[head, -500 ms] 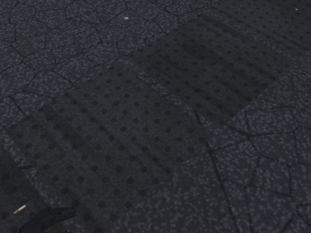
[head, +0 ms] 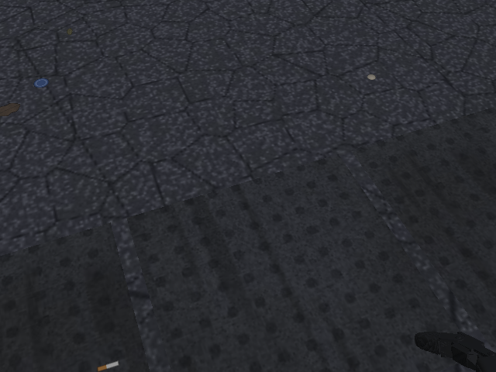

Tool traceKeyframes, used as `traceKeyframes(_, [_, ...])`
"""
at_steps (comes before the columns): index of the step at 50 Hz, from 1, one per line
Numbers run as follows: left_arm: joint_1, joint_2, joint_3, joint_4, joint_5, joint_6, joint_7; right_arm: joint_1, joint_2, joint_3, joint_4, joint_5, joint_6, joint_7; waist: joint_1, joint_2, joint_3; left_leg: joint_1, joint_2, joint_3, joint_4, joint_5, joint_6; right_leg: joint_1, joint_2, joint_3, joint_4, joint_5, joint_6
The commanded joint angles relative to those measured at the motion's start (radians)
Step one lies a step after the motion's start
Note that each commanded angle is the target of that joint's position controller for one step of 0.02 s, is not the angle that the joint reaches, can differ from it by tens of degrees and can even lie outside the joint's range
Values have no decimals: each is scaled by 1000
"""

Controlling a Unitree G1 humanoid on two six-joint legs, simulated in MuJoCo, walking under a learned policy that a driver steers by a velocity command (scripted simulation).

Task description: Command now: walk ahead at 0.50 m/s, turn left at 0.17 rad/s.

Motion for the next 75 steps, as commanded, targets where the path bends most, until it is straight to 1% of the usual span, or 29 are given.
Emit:
traceKeyframes(1, [45,43,-18,-90,15,-50,-5,446,-309,-99,51,0,1,-25,-179,224,-459,915,393,-776,-219,-56,303,-680,91,173,794,-150,-39])
traceKeyframes(2, [-41,134,10,-110,-21,-64,-12,395,-237,-74,48,-1,-6,-19,-188,138,-337,814,357,-670,-246,-91,250,-777,30,250,861,-121,-55])
traceKeyframes(3, [-112,133,10,-136,-32,-68,-13,324,-197,-62,42,0,-9,-17,-162,113,-210,668,311,-506,-257,-50,208,-797,-16,225,825,-37,-69])
traceKeyframes(4, [-134,119,10,-135,-14,-64,-7,252,-161,-50,39,0,-13,-12,-124,52,-132,525,261,-397,-286,19,179,-760,-54,216,754,44,-65])
traceKeyframes(5, [-120,117,17,-128,2,-51,-3,204,-127,-41,33,-4,-19,-9,-87,66,-100,426,224,-325,-320,61,160,-697,-82,224,696,101,-60])
traceKeyframes(8, [-54,69,14,-102,0,-7,-5,179,-132,-45,54,-13,-45,-9,-38,72,-74,308,208,-207,-412,120,167,-620,-92,229,657,202,-34])
traceKeyframes(11, [-129,64,19,-129,0,7,4,223,-142,-50,98,-27,-57,-25,-59,50,-18,321,207,-115,-444,161,154,-717,-76,277,554,327,-16])
traceKeyframes(17, [-278,28,8,-185,7,-6,-22,253,-170,-50,142,-20,-54,-48,-117,41,30,406,204,37,-462,165,95,-730,-27,231,251,572,-32])
traceKeyframes(22, [-382,19,-3,-268,7,-9,-58,311,-193,-59,188,-3,-20,-57,-153,35,61,596,263,85,-369,301,71,-797,-11,165,142,435,-78])
traceKeyframes(25, [-308,58,17,-289,5,-3,-70,274,-234,-69,177,1,4,-71,-89,87,-21,628,263,132,-180,764,33,-631,71,71,140,281,-132])
traceKeyframes(27, [-40,150,69,-236,3,2,-54,252,-239,-66,166,4,15,-80,58,63,-169,495,201,172,201,826,-18,-239,144,72,63,324,-198])
traceKeyframes(28, [77,250,97,-220,2,13,-28,290,-175,-42,140,-23,0,-77,74,-118,-275,224,134,174,534,348,-60,64,-56,378,57,388,-271])
traceKeyframes(29, [26,286,94,-250,3,3,-31,365,-69,-6,102,-24,-38,-55,-29,-301,-405,-170,-99,-4,865,-453,-110,359,-271,977,-114,236,-482])
traceKeyframes(30, [48,202,73,-252,7,-1,-35,252,-173,-28,92,8,-76,-36,49,-156,-410,-273,-34,-165,901,-421,-79,361,-255,953,-179,180,-432])
traceKeyframes(31, [15,158,61,-254,10,-6,-32,175,-184,-29,62,33,-91,-29,41,-106,-272,-310,6,-146,852,-345,-55,243,-218,792,-177,223,-384])
traceKeyframes(32, [-51,139,54,-265,8,-9,-33,155,-165,-25,60,19,-95,-35,-11,9,-170,-276,51,-133,749,-279,-54,74,-173,673,-186,334,-352])
traceKeyframes(36, [-139,112,44,-309,17,-11,-17,197,-154,-38,64,-22,-51,-45,-95,-26,-98,-123,95,-110,548,-196,-104,-199,-94,513,-252,562,-344])
traceKeyframes(43, [-56,153,57,-290,1,6,16,-26,-103,-15,2,-16,-48,-39,-16,-87,-57,-51,8,-75,64,174,-154,-280,-6,416,-233,452,-259])
traceKeyframes(48, [-21,147,59,-273,-4,19,22,-62,-161,-35,-23,-1,-70,-22,-17,-121,-57,12,-19,-117,-73,109,-117,-171,-60,562,-131,354,-229])
traceKeyframes(51, [-69,104,46,-296,4,26,23,110,-211,-65,12,-16,-86,-31,-118,-136,-127,276,13,-115,-146,86,-46,-193,10,556,73,444,-164])
traceKeyframes(52, [-73,51,26,-324,21,24,24,240,-275,-82,17,-40,-87,-40,-167,-23,-267,522,190,-268,-113,188,18,-309,85,464,356,317,-114])
traceKeyframes(53, [85,4,12,-351,1,19,26,294,-335,-94,42,-55,-70,-37,-86,323,-370,802,417,-690,-155,255,199,-654,219,349,663,-210,-46])
traceKeyframes(54, [111,114,30,-319,-2,21,30,276,-239,-75,25,-24,-63,-33,-97,238,-344,774,436,-745,-163,219,201,-746,135,382,808,-217,-20])
traceKeyframes(55, [14,167,47,-325,1,34,30,234,-173,-55,5,-20,-53,-38,-123,138,-244,670,390,-557,-152,311,161,-764,107,365,854,-146,-1])
traceKeyframes(57, [-71,162,57,-349,15,56,33,153,-138,-40,5,-24,-32,-39,-92,61,-141,469,298,-323,-160,506,122,-719,49,309,800,-65,22])
traceKeyframes(61, [-75,71,40,-372,-1,94,29,107,-179,-51,38,-31,-22,-47,-55,136,-93,317,250,-142,-269,513,139,-638,21,232,647,27,37])
traceKeyframes(67, [-171,68,38,-406,10,100,8,72,-218,-62,66,-12,13,-65,-77,107,-127,350,267,3,-293,404,132,-554,-1,194,394,249,24])
traceKeyframes(72, [-254,72,43,-450,13,103,-14,111,-254,-71,101,14,31,-47,-103,110,-100,405,290,6,-223,364,114,-478,36,151,193,176,-22])
traceKeyframes(75, [-184,99,58,-426,19,93,-11,127,-226,-60,128,33,34,-44,-59,75,-123,372,228,49,-49,310,30,-261,82,140,-99,392,-85])
Next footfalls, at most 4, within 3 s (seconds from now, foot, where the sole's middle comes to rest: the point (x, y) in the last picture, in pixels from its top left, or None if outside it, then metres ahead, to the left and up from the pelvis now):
0.54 right None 0.45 -0.15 -0.76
1.04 left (289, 262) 0.77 -0.05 -0.76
1.52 right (379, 299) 0.67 -0.30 -0.76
1.84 left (305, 248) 0.82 -0.10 -0.76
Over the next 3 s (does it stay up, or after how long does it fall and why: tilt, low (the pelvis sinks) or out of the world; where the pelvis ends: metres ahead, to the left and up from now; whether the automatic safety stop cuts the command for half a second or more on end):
stays up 0.73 -0.16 0.02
